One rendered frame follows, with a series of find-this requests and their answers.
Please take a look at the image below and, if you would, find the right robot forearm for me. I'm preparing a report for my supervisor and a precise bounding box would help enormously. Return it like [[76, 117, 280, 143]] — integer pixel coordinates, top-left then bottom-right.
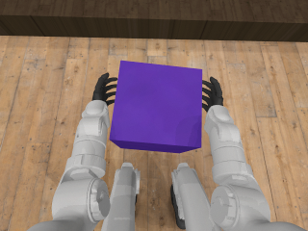
[[204, 105, 264, 195]]

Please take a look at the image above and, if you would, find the carton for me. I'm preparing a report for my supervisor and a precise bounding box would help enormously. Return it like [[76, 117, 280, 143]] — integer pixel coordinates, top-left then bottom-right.
[[109, 60, 203, 154]]

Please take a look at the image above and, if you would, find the robot left upper arm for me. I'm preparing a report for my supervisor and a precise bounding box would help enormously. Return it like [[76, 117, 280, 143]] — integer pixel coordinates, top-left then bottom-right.
[[27, 177, 111, 231]]

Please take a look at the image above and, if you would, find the robot right upper arm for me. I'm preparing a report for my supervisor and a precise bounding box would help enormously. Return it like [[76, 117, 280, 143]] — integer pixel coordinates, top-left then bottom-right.
[[210, 183, 307, 231]]

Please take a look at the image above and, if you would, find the robot left thigh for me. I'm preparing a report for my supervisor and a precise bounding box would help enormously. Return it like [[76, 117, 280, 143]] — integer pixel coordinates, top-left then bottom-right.
[[101, 167, 141, 231]]

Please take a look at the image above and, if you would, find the left robot forearm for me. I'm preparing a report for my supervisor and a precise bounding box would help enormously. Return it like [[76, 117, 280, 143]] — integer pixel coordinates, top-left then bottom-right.
[[51, 100, 111, 217]]

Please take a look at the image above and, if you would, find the robot left hand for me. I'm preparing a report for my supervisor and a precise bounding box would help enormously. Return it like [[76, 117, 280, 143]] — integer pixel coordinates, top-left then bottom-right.
[[91, 72, 117, 106]]

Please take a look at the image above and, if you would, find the right robot foot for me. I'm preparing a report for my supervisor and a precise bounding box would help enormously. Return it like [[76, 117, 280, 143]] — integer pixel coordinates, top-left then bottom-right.
[[170, 184, 186, 230]]

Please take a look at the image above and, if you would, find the robot right hand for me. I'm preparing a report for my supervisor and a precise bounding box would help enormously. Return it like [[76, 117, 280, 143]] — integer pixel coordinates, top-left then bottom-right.
[[202, 76, 223, 114]]

